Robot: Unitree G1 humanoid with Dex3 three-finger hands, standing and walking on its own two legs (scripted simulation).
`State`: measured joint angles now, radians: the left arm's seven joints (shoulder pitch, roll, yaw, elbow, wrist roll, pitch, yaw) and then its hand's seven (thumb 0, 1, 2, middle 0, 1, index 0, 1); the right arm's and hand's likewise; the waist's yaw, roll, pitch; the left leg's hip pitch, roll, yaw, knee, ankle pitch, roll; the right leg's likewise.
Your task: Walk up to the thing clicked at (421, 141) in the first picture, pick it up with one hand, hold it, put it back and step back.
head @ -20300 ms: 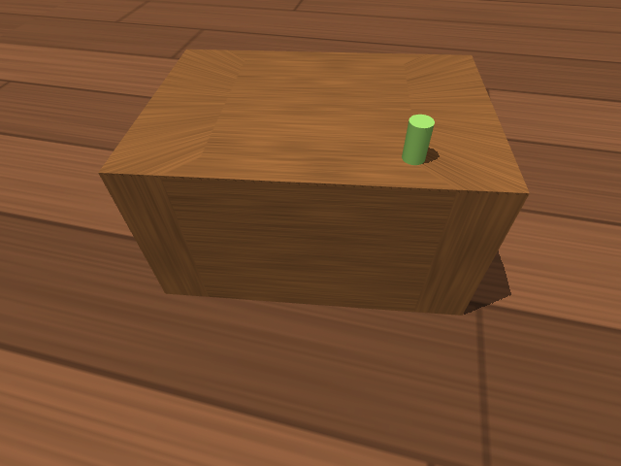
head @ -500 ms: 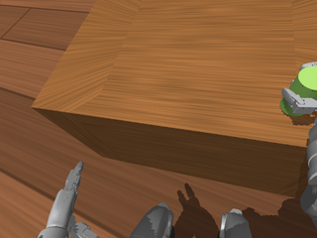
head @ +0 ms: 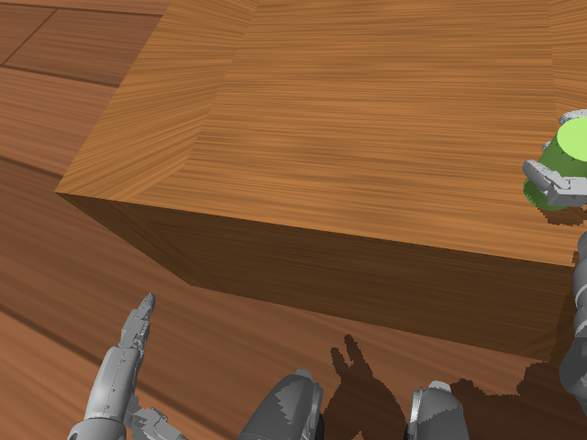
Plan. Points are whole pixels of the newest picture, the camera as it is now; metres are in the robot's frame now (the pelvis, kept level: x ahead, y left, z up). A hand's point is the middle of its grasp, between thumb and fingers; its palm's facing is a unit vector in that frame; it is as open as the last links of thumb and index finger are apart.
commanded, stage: open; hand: right
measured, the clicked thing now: (566, 167) +0.50 -0.23 +0.01
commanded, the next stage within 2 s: withdraw in 0.30 s
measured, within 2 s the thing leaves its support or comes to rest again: neither
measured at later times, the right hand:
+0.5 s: hand (571, 160) +0.51 -0.23 +0.02, palm faces +0.25 +0.97 +0.01, open 12.9 cm
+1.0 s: hand out of the picture +0.50 -0.32 +0.15, palm faces +0.31 +0.94 -0.12, open 16.6 cm
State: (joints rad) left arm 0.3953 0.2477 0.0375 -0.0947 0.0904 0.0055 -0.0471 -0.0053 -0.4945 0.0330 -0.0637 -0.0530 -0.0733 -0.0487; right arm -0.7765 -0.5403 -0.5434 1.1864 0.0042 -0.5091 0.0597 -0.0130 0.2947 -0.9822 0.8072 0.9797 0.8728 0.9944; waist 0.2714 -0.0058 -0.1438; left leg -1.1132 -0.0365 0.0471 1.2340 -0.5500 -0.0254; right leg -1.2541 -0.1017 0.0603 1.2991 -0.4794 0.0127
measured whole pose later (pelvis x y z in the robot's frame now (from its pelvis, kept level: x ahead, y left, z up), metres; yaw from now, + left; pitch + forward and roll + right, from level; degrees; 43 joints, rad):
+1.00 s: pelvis +0.02 -0.01 +0.05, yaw -1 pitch +19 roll +5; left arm 0.38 0.25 -0.01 0.07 0.02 0.05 -0.01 -0.01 -0.52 0.04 -0.07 -0.05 -0.07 -0.06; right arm -0.85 -0.72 -0.50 1.19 -0.01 -0.27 0.14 -0.01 0.41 -0.09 0.13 0.11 0.13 0.11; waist 0.20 -0.02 -0.13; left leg -0.85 -0.02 0.03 0.99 -0.48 -0.04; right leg -0.99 -0.09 0.03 1.08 -0.42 0.00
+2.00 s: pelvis +0.04 +0.01 +0.10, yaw -4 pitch +3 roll +0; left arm 0.38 0.21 0.06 0.27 -0.05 0.04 0.09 0.00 -0.30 0.21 -0.08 -0.09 -0.08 -0.09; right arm 0.47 -0.24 -0.16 0.10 0.07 -0.02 -0.07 -0.01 0.50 -0.06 0.06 0.06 0.06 0.06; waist -0.03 -0.02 -0.07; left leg -0.36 0.04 0.02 0.73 -0.43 -0.02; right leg -0.45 -0.03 0.00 0.72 -0.33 0.02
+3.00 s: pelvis +0.04 +0.01 +0.10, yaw -3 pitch +3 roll +1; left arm 0.26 0.21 -0.01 0.52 -0.01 -0.04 0.08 0.01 0.87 0.88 -0.20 -0.29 -0.20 -0.29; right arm 0.34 -0.18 -0.02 0.33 0.03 -0.03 -0.09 -0.01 0.53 -0.05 0.06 0.05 0.06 0.05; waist 0.02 0.00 -0.02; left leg -0.35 0.01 0.01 0.72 -0.42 -0.02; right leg -0.45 -0.06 -0.01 0.74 -0.34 0.03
